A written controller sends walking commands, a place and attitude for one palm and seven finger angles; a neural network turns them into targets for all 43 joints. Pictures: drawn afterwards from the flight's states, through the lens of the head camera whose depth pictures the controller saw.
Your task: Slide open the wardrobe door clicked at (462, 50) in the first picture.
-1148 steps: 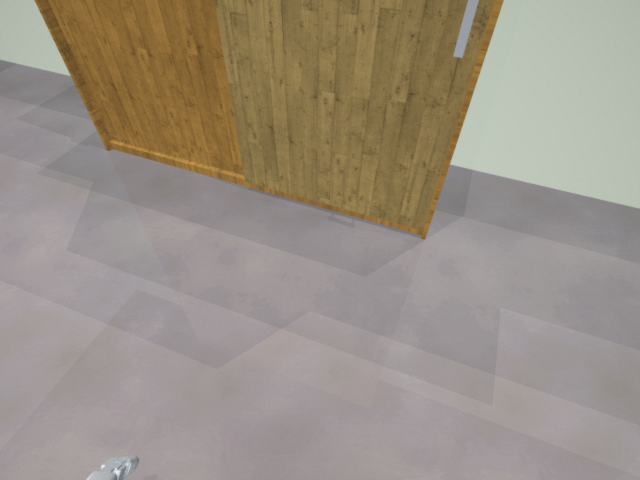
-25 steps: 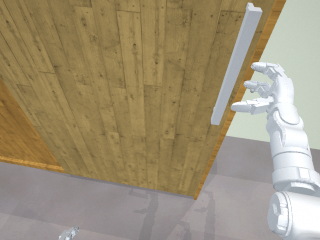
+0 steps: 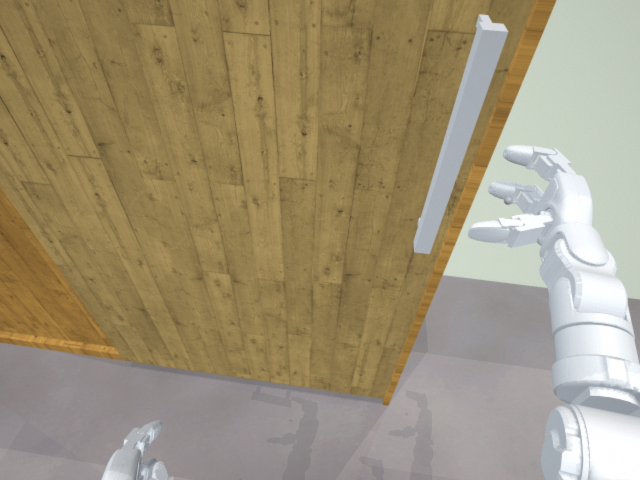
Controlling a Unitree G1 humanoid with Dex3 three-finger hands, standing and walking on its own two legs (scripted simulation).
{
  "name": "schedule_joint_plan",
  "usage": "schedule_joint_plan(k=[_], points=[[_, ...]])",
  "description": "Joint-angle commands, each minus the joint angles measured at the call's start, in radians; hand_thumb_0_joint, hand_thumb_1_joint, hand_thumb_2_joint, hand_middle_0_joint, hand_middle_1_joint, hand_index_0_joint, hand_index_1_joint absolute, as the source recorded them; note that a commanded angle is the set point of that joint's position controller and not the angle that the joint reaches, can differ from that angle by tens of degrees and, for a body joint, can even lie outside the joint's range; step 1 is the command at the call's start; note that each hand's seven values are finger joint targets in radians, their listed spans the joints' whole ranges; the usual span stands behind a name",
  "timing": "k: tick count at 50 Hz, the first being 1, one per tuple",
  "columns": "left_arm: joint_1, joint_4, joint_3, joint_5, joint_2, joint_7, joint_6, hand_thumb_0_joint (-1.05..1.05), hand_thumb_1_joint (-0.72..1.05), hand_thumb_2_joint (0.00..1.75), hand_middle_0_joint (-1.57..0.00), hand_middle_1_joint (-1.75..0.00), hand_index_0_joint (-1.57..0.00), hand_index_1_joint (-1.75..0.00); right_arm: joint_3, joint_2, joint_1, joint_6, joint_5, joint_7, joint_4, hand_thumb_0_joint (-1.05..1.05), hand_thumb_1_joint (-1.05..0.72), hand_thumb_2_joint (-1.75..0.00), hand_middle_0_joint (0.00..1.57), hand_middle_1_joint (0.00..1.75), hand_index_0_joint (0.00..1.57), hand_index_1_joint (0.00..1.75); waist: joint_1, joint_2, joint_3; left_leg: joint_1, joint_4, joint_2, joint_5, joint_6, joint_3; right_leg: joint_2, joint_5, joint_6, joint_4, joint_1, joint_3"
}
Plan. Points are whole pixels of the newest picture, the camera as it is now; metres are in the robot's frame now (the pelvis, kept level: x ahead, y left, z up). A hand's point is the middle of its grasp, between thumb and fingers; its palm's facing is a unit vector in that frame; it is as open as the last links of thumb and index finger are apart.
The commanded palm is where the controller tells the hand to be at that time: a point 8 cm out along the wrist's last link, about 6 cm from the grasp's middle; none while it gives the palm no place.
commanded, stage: move the hooked fingers beside the handle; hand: right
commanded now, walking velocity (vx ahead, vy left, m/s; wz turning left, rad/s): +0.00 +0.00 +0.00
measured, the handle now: (447, 153) +0.50 -0.12 +0.19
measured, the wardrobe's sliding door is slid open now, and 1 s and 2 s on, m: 0.00 0.00 0.00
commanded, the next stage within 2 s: feel for the door with the fingertips in 0.28 s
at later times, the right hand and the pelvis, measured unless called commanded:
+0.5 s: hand (505, 191) +0.43 -0.19 +0.18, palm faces +0.10 +0.99 +0.02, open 14.0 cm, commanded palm +0.41 -0.23 +0.18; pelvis +0.00 -0.01 +0.00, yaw +1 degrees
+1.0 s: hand (470, 179) +0.45 -0.14 +0.18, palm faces +0.11 +0.99 -0.01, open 14.0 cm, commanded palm +0.43 -0.19 +0.18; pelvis +0.00 -0.01 +0.00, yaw +0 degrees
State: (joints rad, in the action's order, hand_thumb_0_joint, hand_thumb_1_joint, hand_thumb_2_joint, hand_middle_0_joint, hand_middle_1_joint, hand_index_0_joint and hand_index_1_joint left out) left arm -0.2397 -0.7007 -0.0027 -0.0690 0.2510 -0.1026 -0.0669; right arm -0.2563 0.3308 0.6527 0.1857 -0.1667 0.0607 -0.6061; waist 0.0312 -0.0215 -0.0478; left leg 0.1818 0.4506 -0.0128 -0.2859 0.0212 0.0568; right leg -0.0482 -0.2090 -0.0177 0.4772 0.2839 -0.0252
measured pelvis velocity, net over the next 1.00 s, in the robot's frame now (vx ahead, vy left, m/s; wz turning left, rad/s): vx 0.00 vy -0.01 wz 0.00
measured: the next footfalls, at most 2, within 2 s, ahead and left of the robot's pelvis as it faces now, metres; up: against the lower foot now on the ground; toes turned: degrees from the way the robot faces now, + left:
none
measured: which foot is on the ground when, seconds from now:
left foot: down 0.00-1.00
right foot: down 0.00-1.00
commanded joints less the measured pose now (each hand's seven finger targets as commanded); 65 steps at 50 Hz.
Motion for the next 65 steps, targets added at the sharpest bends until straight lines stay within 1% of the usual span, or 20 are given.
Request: schedule_joint_plan(k=[1,8,11,12,14,18,22,26,27,29,32,35,39,43,46,50,54,58,61,65], points=[[0.042,0.119,0.040,-0.001,0.130,-0.013,-0.046,0.00,0.90,0.90,-0.20,-0.30,-0.20,-0.30,-0.002,0.176,0.567,-0.116,-0.010,0.006,0.288,0.00,0.50,-0.30,0.30,1.20,0.30,1.20,0.027,-0.023,-0.291,0.040,-0.057,-0.012,0.333,-0.011,-0.035,0.047,0.227,0.049,-0.003,-0.240,0.004],[0.037,0.111,0.034,-0.002,0.139,-0.010,-0.035,0.00,0.90,0.90,-0.20,-0.30,-0.20,-0.30,-0.018,0.184,0.507,-0.087,-0.006,0.002,0.122,0.00,0.50,-0.30,0.30,1.20,0.30,1.20,0.018,0.035,-0.230,0.055,-0.060,-0.006,0.280,-0.014,-0.027,0.044,0.175,0.046,-0.014,-0.175,0.010],[0.028,0.120,0.035,0.003,0.140,-0.007,-0.033,0.00,0.90,0.90,-0.20,-0.30,-0.20,-0.30,-0.041,0.201,0.514,-0.089,0.001,-0.005,0.128,0.00,0.50,-0.30,0.30,1.20,0.30,1.20,0.009,0.021,-0.257,0.043,-0.056,-0.006,0.294,-0.012,-0.030,0.046,0.189,0.046,-0.014,-0.173,0.008],[0.022,0.121,0.038,0.005,0.146,-0.008,-0.031,0.00,0.90,0.90,-0.20,-0.30,-0.20,-0.30,-0.075,0.238,0.490,-0.097,0.002,-0.011,0.122,0.00,0.50,-0.30,0.30,1.20,0.30,1.20,0.002,0.051,-0.263,0.026,-0.053,-0.007,0.302,-0.012,-0.031,0.045,0.196,0.049,-0.008,-0.166,0.009],[0.020,0.126,0.038,0.006,0.139,-0.007,-0.032,0.00,0.90,0.90,-0.20,-0.30,-0.20,-0.30,-0.069,0.243,0.538,-0.126,0.005,-0.009,0.168,0.00,0.50,-0.30,0.30,1.20,0.30,1.20,0.009,0.030,-0.287,0.013,-0.046,-0.005,0.325,-0.011,-0.035,0.043,0.212,0.049,-0.010,-0.176,0.006],[0.020,0.129,0.045,0.004,0.137,-0.004,-0.044,0.00,0.90,0.90,-0.20,-0.30,-0.20,-0.30,-0.042,0.223,0.560,-0.177,0.006,-0.005,0.253,0.00,0.50,-0.30,0.30,1.20,0.30,1.20,0.012,-0.014,-0.326,0.013,-0.042,-0.015,0.325,-0.006,-0.033,0.038,0.237,0.049,-0.006,-0.216,0.010],[0.005,0.110,0.049,-0.001,0.142,-0.008,-0.045,0.00,0.90,0.90,-0.20,-0.30,-0.20,-0.30,-0.026,0.185,0.511,-0.142,-0.010,0.009,0.182,0.00,0.50,-0.30,0.30,1.20,0.30,1.20,0.020,0.026,-0.278,0.035,-0.053,-0.021,0.306,-0.010,-0.026,0.036,0.215,0.049,-0.007,-0.202,0.007],[0.009,0.104,0.049,-0.006,0.131,-0.004,-0.050,0.00,0.90,0.90,-0.20,-0.30,-0.20,-0.30,0.042,0.094,0.556,-0.097,-0.007,-0.006,0.201,0.00,0.50,-0.30,0.30,1.20,0.30,1.20,0.028,-0.047,-0.267,0.077,-0.064,-0.025,0.266,-0.003,-0.016,0.036,0.217,0.041,-0.014,-0.231,0.018],[-0.001,0.100,0.051,-0.003,0.134,-0.002,-0.051,0.00,0.90,0.90,-0.20,-0.30,-0.20,-0.30,0.046,0.085,0.544,-0.091,-0.004,-0.017,0.191,0.00,0.50,-0.30,0.30,1.20,0.30,1.20,0.030,-0.011,-0.258,0.071,-0.067,-0.028,0.264,-0.003,-0.012,0.035,0.222,0.044,-0.012,-0.227,0.022],[0.002,0.099,0.051,-0.001,0.131,0.002,-0.053,0.00,0.90,0.90,-0.20,-0.30,-0.20,-0.30,0.041,0.081,0.570,-0.089,-0.001,-0.039,0.221,0.00,0.50,-0.30,0.30,1.20,0.30,1.20,0.024,-0.026,-0.281,0.065,-0.061,-0.027,0.266,0.001,-0.011,0.034,0.232,0.040,-0.018,-0.234,0.026],[-0.002,0.097,0.049,0.010,0.135,0.005,-0.053,0.00,0.90,0.90,-0.20,-0.30,-0.20,-0.30,-0.006,0.110,0.522,-0.095,0.002,-0.076,0.221,0.00,0.50,-0.30,0.30,1.20,0.30,1.20,0.005,0.031,-0.290,0.031,-0.058,-0.029,0.281,0.000,-0.008,0.033,0.248,0.040,-0.022,-0.220,0.027],[0.009,0.098,0.046,0.015,0.124,0.009,-0.051,0.00,0.90,0.90,-0.20,-0.30,-0.20,-0.30,-0.008,0.093,0.523,-0.099,0.017,-0.106,0.206,0.00,0.50,-0.30,0.30,1.20,0.30,1.20,0.004,0.062,-0.277,0.027,-0.051,-0.025,0.303,-0.004,-0.012,0.034,0.249,0.042,-0.023,-0.205,0.015],[0.012,0.099,0.043,0.021,0.124,0.010,-0.042,0.00,0.90,0.90,-0.20,-0.30,-0.20,-0.30,-0.031,0.147,0.581,-0.110,0.048,-0.133,0.205,0.00,0.50,-0.30,0.30,1.20,0.30,1.20,0.006,0.031,-0.272,0.026,-0.057,-0.019,0.275,-0.005,-0.025,0.034,0.215,0.042,-0.027,-0.191,0.005],[0.016,0.099,0.042,0.022,0.117,0.012,-0.041,0.00,0.90,0.90,-0.20,-0.30,-0.20,-0.30,0.029,0.097,0.635,-0.135,0.058,-0.127,0.214,0.00,0.50,-0.30,0.30,1.20,0.30,1.20,0.024,-0.021,-0.279,0.036,-0.056,-0.020,0.290,-0.003,-0.027,0.034,0.231,0.041,-0.020,-0.220,0.004],[0.010,0.088,0.044,0.018,0.119,0.009,-0.043,0.00,0.90,0.90,-0.20,-0.30,-0.20,-0.30,0.058,0.057,0.644,-0.131,0.041,-0.109,0.150,0.00,0.50,-0.30,0.30,1.20,0.30,1.20,0.039,0.015,-0.259,0.061,-0.063,-0.025,0.281,-0.006,-0.024,0.035,0.212,0.041,-0.014,-0.218,0.006],[-0.008,0.076,0.045,0.016,0.126,0.003,-0.041,0.00,0.90,0.90,-0.20,-0.30,-0.20,-0.30,0.040,0.067,0.656,-0.118,0.022,-0.086,0.057,0.00,0.50,-0.30,0.30,1.20,0.30,1.20,0.040,0.074,-0.250,0.058,-0.060,-0.022,0.296,-0.010,-0.023,0.039,0.203,0.044,-0.016,-0.190,0.011],[-0.026,0.076,0.048,0.021,0.128,0.008,-0.040,0.00,0.90,0.90,-0.20,-0.30,-0.20,-0.30,-0.009,0.117,0.654,-0.133,0.029,-0.093,0.051,0.00,0.50,-0.30,0.30,1.20,0.30,1.20,0.024,0.061,-0.297,0.022,-0.048,-0.015,0.353,-0.011,-0.031,0.047,0.236,0.048,-0.008,-0.181,0.005],[-0.041,0.074,0.052,0.024,0.129,0.014,-0.042,0.00,0.90,0.90,-0.20,-0.30,-0.20,-0.30,-0.017,0.150,0.689,-0.170,0.048,-0.102,0.055,0.00,0.50,-0.30,0.30,1.20,0.30,1.20,0.035,0.035,-0.294,0.027,-0.043,-0.013,0.357,-0.015,-0.037,0.046,0.230,0.049,-0.001,-0.167,0.001],[-0.047,0.072,0.052,0.023,0.129,0.017,-0.043,0.00,0.90,0.90,-0.20,-0.30,-0.20,-0.30,-0.005,0.145,0.700,-0.186,0.052,-0.094,0.041,0.00,0.50,-0.30,0.30,1.20,0.30,1.20,0.042,0.037,-0.293,0.029,-0.042,-0.012,0.369,-0.018,-0.041,0.051,0.219,0.052,0.003,-0.159,-0.005],[-0.055,0.068,0.055,0.021,0.136,0.011,-0.042,0.00,0.90,0.90,-0.20,-0.30,-0.20,-0.30,-0.052,0.199,0.691,-0.186,0.041,-0.075,-0.013,0.00,0.50,-0.30,0.30,1.20,0.30,1.20,0.038,0.076,-0.278,0.028,-0.049,-0.010,0.364,-0.027,-0.050,0.052,0.187,0.056,0.003,-0.128,-0.012]])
